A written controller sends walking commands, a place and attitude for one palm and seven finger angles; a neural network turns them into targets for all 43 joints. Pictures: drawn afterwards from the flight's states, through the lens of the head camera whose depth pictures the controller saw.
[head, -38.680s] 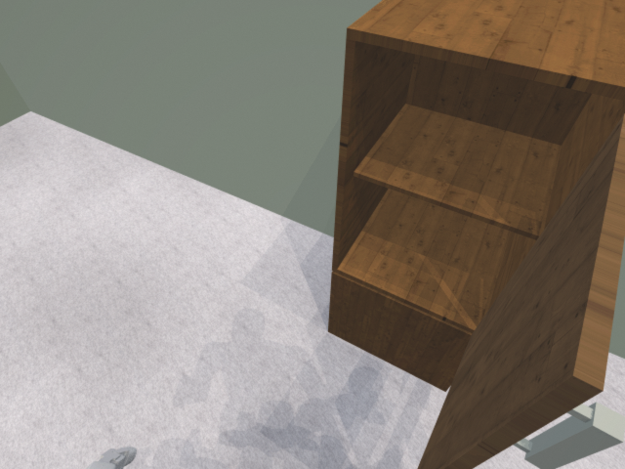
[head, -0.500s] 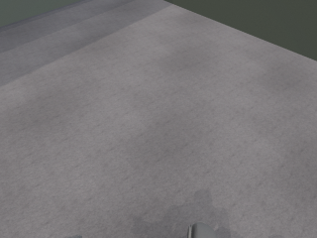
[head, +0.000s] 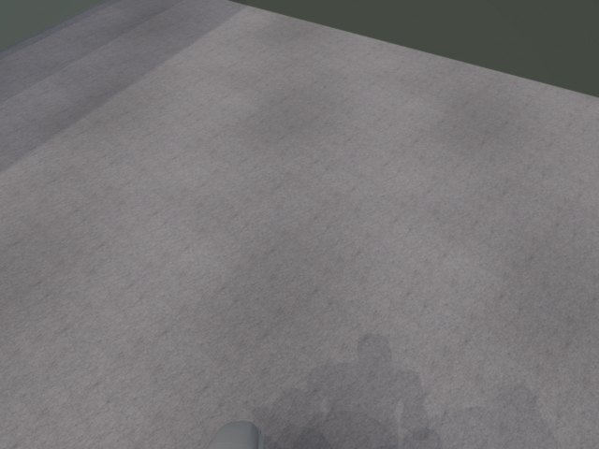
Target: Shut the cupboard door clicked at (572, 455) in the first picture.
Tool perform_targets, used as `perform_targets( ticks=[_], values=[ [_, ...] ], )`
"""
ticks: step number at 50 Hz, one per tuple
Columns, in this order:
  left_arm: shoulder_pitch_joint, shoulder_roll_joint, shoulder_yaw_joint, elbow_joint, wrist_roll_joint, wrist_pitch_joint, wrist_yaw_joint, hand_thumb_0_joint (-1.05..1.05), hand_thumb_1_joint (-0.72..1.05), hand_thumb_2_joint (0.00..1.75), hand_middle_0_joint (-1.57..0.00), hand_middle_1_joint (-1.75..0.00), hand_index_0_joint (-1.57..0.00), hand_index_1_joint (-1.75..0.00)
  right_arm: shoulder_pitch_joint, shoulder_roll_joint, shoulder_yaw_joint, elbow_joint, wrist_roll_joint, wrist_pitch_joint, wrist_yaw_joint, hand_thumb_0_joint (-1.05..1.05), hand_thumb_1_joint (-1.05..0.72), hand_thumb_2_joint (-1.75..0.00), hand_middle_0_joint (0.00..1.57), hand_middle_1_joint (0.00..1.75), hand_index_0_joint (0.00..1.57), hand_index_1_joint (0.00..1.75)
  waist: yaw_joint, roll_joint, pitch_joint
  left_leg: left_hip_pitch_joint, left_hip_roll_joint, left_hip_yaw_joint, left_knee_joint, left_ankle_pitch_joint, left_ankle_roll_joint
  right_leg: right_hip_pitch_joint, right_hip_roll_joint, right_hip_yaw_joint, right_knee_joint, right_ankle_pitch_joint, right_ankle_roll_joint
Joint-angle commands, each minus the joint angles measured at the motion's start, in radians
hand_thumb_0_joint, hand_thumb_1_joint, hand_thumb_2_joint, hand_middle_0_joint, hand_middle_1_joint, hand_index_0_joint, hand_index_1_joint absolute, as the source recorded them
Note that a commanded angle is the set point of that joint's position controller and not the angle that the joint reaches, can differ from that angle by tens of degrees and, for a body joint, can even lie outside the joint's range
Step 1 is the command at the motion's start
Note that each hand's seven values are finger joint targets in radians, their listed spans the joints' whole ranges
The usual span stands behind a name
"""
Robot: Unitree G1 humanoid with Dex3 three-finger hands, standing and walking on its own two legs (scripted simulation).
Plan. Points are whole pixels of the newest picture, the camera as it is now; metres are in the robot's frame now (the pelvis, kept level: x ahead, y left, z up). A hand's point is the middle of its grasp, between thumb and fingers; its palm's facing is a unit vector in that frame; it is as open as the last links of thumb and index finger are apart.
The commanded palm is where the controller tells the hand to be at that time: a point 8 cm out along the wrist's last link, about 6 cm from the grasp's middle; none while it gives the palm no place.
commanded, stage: turn to face it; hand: left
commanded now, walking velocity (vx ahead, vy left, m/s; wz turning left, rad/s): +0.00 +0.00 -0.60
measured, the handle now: out of the picture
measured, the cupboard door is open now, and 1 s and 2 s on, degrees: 9 9 9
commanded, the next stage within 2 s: none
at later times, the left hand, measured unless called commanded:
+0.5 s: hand (163, 418) +0.17 +0.23 -0.15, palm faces -0.28 -0.93 -0.25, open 7.4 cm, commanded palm none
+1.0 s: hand (204, 403) +0.20 +0.17 -0.18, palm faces -0.55 -0.81 -0.19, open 7.4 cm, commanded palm none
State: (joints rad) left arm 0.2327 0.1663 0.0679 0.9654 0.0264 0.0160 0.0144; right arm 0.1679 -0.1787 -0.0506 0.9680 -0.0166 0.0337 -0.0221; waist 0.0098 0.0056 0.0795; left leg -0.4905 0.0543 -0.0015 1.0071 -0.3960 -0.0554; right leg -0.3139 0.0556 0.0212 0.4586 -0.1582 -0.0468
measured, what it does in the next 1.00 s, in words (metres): steps on the spot, turning right: left foot, then right foot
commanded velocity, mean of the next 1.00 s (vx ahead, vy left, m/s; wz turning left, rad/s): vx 0.00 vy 0.00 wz -0.60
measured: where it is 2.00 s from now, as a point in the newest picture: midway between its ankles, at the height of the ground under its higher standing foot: outside the picture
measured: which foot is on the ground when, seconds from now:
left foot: up 0.00-0.14, down 0.16-0.56, up 0.58-0.90, down 0.92-1.00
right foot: down 0.00-0.16, up 0.18-0.54, down 0.56-0.92, up 0.94-1.00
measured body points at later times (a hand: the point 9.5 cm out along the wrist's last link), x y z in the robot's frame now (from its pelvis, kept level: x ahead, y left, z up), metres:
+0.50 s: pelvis +0.01 +0.04 +0.00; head +0.04 +0.04 +0.45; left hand +0.19 +0.27 -0.13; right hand +0.00 -0.22 -0.14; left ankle +0.05 +0.16 -0.74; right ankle -0.02 -0.10 -0.70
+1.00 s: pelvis +0.02 +0.06 -0.01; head +0.06 +0.06 +0.44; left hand +0.23 +0.22 -0.16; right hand -0.07 -0.20 -0.13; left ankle +0.09 +0.14 -0.74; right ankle -0.05 -0.07 -0.70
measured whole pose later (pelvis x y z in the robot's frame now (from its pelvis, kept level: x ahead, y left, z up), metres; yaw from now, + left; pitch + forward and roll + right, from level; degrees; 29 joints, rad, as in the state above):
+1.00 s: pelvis +0.02 +0.06 -0.01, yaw -37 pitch +0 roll -1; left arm 0.19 0.24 0.08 0.90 0.02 0.08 -0.02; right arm 0.21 -0.20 -0.03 0.88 -0.03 0.01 -0.02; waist 0.01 -0.05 0.06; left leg -0.31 0.06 0.08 0.59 -0.29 0.00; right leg -0.46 0.05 0.08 0.88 -0.45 0.02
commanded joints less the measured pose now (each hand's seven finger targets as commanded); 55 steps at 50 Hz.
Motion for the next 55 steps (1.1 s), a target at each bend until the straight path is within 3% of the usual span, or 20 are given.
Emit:
perform_targets(
  ticks=[1, 6, 8, 9, 11, 14, 23, 26, 27, 28, 29, 31, 35, 41, 44, 45, 46, 47, 50, 55],
  values=[
    [0.023, 0.196, 0.051, -0.071, 0.008, -0.012, 0.0, 0.0, 0.9, 0.9, -0.2, -0.3, -0.2, -0.3, 0.03, -0.063, -0.016, -0.081, 0.004, -0.016, -0.002, 0.0, -0.9, -0.9, 0.2, 0.3, 0.2, 0.3, 0.002, -0.142, -0.147, 0.073, -0.025, 0.014, -0.19, -0.009, -0.012, 0.08, -0.245, 0.3, -0.131, 0.161, -0.141],
    [-0.029, 0.192, 0.055, -0.101, -0.006, 0.009, -0.007, 0.0, 0.9, 0.9, -0.2, -0.3, -0.2, -0.3, 0.105, -0.119, -0.024, -0.078, 0.013, -0.039, -0.016, 0.0, -0.9, -0.9, 0.2, 0.3, 0.2, 0.3, -0.046, -0.11, -0.164, 0.405, -0.018, 0.006, -0.571, 0.153, 0.002, -0.11, -0.158, 0.302, -0.011, 0.049, -0.04],
    [-0.034, 0.124, 0.039, -0.148, -0.018, 0.013, -0.02, 0.0, 0.9, 0.9, -0.2, -0.3, -0.2, -0.3, 0.134, -0.27, -0.047, -0.105, -0.01, -0.049, -0.024, 0.0, -0.9, -0.9, 0.2, 0.3, 0.2, 0.3, -0.062, 0.308, -0.134, 0.455, 0.39, -0.394, -0.773, 0.222, 0.16, -0.318, 0.027, 0.034, 0.366, -0.436, 0.062],
    [-0.068, 0.161, 0.044, -0.155, -0.006, 0.016, -0.022, 0.0, 0.9, 0.9, -0.2, -0.3, -0.2, -0.3, 0.115, -0.268, -0.043, -0.114, -0.017, -0.043, -0.026, 0.0, -0.9, -0.9, 0.2, 0.3, 0.2, 0.3, -0.06, 0.18, -0.094, 0.36, 0.434, -0.374, -0.758, 0.324, 0.225, -0.291, -0.03, 0.045, 0.528, -0.429, 0.07],
    [-0.016, 0.166, 0.057, -0.126, 0.006, 0.027, -0.033, 0.0, 0.9, 0.9, -0.2, -0.3, -0.2, -0.3, 0.012, -0.212, -0.025, -0.142, -0.016, -0.049, -0.027, 0.0, -0.9, -0.9, 0.2, 0.3, 0.2, 0.3, 0.001, 0.148, -0.081, 0.318, 0.351, -0.235, -0.726, 0.435, 0.213, -0.286, -0.054, 0.025, 0.683, -0.342, 0.086],
    [-0.003, 0.143, 0.052, -0.123, -0.003, 0.041, -0.046, 0.0, 0.9, 0.9, -0.2, -0.3, -0.2, -0.3, -0.012, -0.196, -0.02, -0.154, -0.018, -0.042, -0.027, 0.0, -0.9, -0.9, 0.2, 0.3, 0.2, 0.3, 0.014, 0.163, -0.067, 0.327, 0.264, -0.036, -0.689, 0.501, 0.177, -0.264, -0.072, -0.014, 0.69, -0.27, 0.105],
    [-0.088, 0.126, 0.032, -0.174, -0.003, 0.036, -0.056, 0.0, 0.9, 0.9, -0.2, -0.3, -0.2, -0.3, 0.076, -0.241, -0.046, -0.115, -0.017, -0.032, -0.009, 0.0, -0.9, -0.9, 0.2, 0.3, 0.2, 0.3, -0.039, 0.212, -0.089, 0.36, 0.31, 0.066, -0.625, 0.464, 0.177, -0.104, -0.074, -0.116, 0.324, -0.251, 0.087],
    [-0.013, 0.153, 0.036, -0.155, -0.002, 0.021, -0.052, 0.0, 0.9, 0.9, -0.2, -0.3, -0.2, -0.3, 0.057, -0.255, -0.054, -0.118, -0.009, -0.027, -0.001, 0.0, -0.9, -0.9, 0.2, 0.3, 0.2, 0.3, 0.005, 0.17, -0.131, 0.311, 0.284, 0.128, -0.466, 0.463, 0.11, 0.081, -0.058, -0.133, 0.077, -0.072, 0.058],
    [0.056, 0.205, 0.046, -0.135, 0.001, 0.013, -0.046, 0.0, 0.9, 0.9, -0.2, -0.3, -0.2, -0.3, 0.05, -0.233, -0.052, -0.125, -0.002, -0.027, 0.004, 0.0, -0.9, -0.9, 0.2, 0.3, 0.2, 0.3, 0.041, 0.058, -0.169, 0.22, 0.235, 0.171, -0.33, 0.344, 0.057, 0.223, -0.119, -0.05, -0.038, 0.043, 0.031],
    [0.1, 0.324, 0.067, -0.122, 0.011, -0.004, -0.032, 0.0, 0.9, 0.9, -0.2, -0.3, -0.2, -0.3, 0.035, -0.145, -0.03, -0.164, 0.006, -0.025, 0.009, 0.0, -0.9, -0.9, 0.2, 0.3, 0.2, 0.3, 0.069, -0.293, -0.171, -0.047, 0.078, 0.233, -0.093, -0.124, -0.011, 0.371, -0.373, 0.309, -0.135, 0.302, -0.065],
    [0.143, 0.359, 0.07, -0.107, -0.006, 0.001, -0.018, 0.0, 0.9, 0.9, -0.2, -0.3, -0.2, -0.3, -0.02, -0.162, -0.024, -0.192, 0.002, -0.013, 0.0, 0.0, -0.9, -0.9, 0.2, 0.3, 0.2, 0.3, 0.094, -0.311, -0.162, -0.124, 0.027, 0.105, 0.09, -0.272, -0.015, 0.315, -0.465, 0.407, -0.119, 0.511, -0.165],
    [0.046, 0.307, 0.07, -0.132, -0.004, 0.007, -0.001, 0.0, 0.9, 0.9, -0.2, -0.3, -0.2, -0.3, -0.029, -0.153, -0.025, -0.184, 0.005, -0.008, -0.002, 0.0, -0.9, -0.9, 0.2, 0.3, 0.2, 0.3, 0.046, -0.221, -0.123, -0.189, 0.067, 0.005, 0.183, -0.149, -0.011, 0.262, -0.4, 0.356, -0.13, 0.287, -0.186],
    [-0.056, 0.251, 0.044, -0.161, -0.002, 0.003, -0.003, 0.0, 0.9, 0.9, -0.2, -0.3, -0.2, -0.3, 0.031, -0.158, -0.026, -0.138, 0.0, -0.005, 0.006, 0.0, -0.9, -0.9, 0.2, 0.3, 0.2, 0.3, -0.008, -0.18, -0.142, -0.049, 0.043, 0.02, 0.082, -0.007, -0.035, 0.144, -0.286, 0.212, -0.105, 0.23, -0.129],
    [-0.051, 0.274, 0.055, -0.154, 0.009, 0.015, -0.011, 0.0, 0.9, 0.9, -0.2, -0.3, -0.2, -0.3, 0.035, -0.137, -0.025, -0.149, 0.007, -0.012, 0.005, 0.0, -0.9, -0.9, 0.2, 0.3, 0.2, 0.3, 0.001, -0.166, -0.106, 0.085, -0.011, 0.043, -0.217, -0.03, -0.023, 0.053, -0.274, 0.316, -0.115, 0.026, -0.136],
    [-0.095, 0.254, 0.053, -0.162, -0.003, 0.027, -0.014, 0.0, 0.9, 0.9, -0.2, -0.3, -0.2, -0.3, 0.138, -0.142, -0.023, -0.116, 0.01, -0.029, -0.006, 0.0, -0.9, -0.9, 0.2, 0.3, 0.2, 0.3, -0.05, -0.15, -0.119, 0.315, -0.031, 0.051, -0.512, 0.133, -0.011, -0.085, -0.212, 0.317, -0.036, -0.031, -0.067],
    [-0.09, 0.205, 0.042, -0.174, -0.013, 0.032, -0.017, 0.0, 0.9, 0.9, -0.2, -0.3, -0.2, -0.3, 0.166, -0.195, -0.029, -0.11, 0.005, -0.04, -0.013, 0.0, -0.9, -0.9, 0.2, 0.3, 0.2, 0.3, -0.059, 0.001, -0.138, 0.41, 0.07, -0.056, -0.663, 0.1, 0.016, -0.172, -0.123, 0.243, 0.067, -0.128, -0.012],
    [-0.07, 0.146, 0.03, -0.189, -0.021, 0.034, -0.027, 0.0, 0.9, 0.9, -0.2, -0.3, -0.2, -0.3, 0.173, -0.294, -0.05, -0.123, -0.008, -0.044, -0.014, 0.0, -0.9, -0.9, 0.2, 0.3, 0.2, 0.3, -0.059, 0.309, -0.134, 0.438, 0.319, -0.331, -0.769, 0.08, 0.099, -0.293, 0.012, 0.085, 0.318, -0.345, 0.05],
    [-0.106, 0.173, 0.033, -0.202, -0.011, 0.036, -0.028, 0.0, 0.9, 0.9, -0.2, -0.3, -0.2, -0.3, 0.173, -0.315, -0.049, -0.135, -0.015, -0.041, -0.02, 0.0, -0.9, -0.9, 0.2, 0.3, 0.2, 0.3, -0.07, 0.275, -0.111, 0.356, 0.435, -0.393, -0.791, 0.144, 0.182, -0.288, -0.017, 0.037, 0.521, -0.442, 0.064],
    [-0.066, 0.182, 0.056, -0.156, 0.004, 0.044, -0.049, 0.0, 0.9, 0.9, -0.2, -0.3, -0.2, -0.3, 0.031, -0.238, -0.024, -0.168, -0.019, -0.046, -0.025, 0.0, -0.9, -0.9, 0.2, 0.3, 0.2, 0.3, 0.003, 0.178, -0.07, 0.262, 0.315, -0.158, -0.747, 0.277, 0.167, -0.261, -0.065, 0.025, 0.728, -0.297, 0.086],
    [-0.101, 0.13, 0.036, -0.164, -0.007, 0.044, -0.057, 0.0, 0.9, 0.9, -0.2, -0.3, -0.2, -0.3, 0.114, -0.216, -0.027, -0.13, -0.018, -0.042, -0.026, 0.0, -0.9, -0.9, 0.2, 0.3, 0.2, 0.3, -0.036, 0.179, -0.119, 0.436, 0.277, 0.021, -0.642, 0.567, 0.171, -0.252, -0.082, -0.055, 0.573, -0.283, 0.103]
  ],
)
